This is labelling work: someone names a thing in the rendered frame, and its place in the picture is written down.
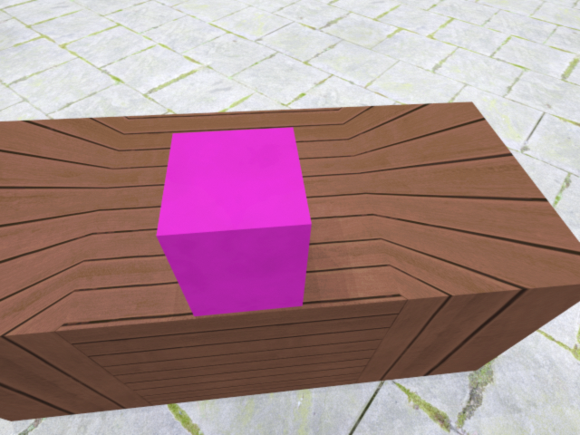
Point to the carton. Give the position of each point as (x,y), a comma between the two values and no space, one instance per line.
(234,221)

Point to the pedestal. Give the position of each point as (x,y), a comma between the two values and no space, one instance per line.
(431,252)

